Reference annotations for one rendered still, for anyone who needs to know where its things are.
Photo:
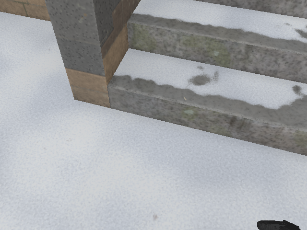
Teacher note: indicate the right robot hand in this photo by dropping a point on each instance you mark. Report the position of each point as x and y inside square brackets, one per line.
[276, 225]

